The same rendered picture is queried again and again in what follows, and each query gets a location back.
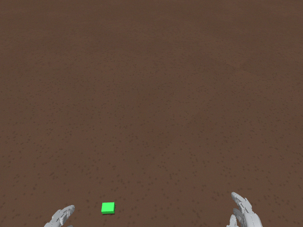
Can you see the small box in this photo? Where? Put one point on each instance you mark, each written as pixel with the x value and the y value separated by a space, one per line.
pixel 108 207

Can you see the right robot hand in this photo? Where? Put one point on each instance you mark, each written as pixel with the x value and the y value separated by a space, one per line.
pixel 245 215

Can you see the left robot hand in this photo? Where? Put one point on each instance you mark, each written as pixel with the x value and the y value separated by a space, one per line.
pixel 60 217

